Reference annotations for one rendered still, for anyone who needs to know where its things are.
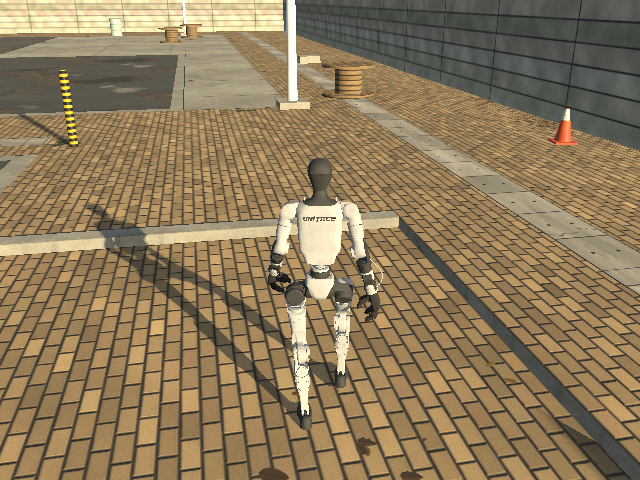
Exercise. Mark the robot left forearm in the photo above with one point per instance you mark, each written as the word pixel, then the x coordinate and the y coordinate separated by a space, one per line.
pixel 275 262

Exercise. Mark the left robot upper arm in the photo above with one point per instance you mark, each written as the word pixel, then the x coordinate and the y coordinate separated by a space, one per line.
pixel 288 212

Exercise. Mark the robot right forearm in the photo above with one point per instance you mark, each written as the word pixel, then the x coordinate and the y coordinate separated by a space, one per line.
pixel 366 273

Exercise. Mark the right robot foot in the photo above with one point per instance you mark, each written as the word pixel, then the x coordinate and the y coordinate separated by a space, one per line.
pixel 340 380

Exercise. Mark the right robot upper arm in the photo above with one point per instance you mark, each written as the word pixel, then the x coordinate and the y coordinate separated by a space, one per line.
pixel 351 212

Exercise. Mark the robot right shin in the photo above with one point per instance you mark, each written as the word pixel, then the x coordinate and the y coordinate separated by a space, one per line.
pixel 342 345

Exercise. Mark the robot right hand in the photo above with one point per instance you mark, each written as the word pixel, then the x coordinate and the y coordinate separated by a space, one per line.
pixel 374 307

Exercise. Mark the robot left hand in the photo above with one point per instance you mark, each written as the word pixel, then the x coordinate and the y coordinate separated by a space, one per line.
pixel 282 277

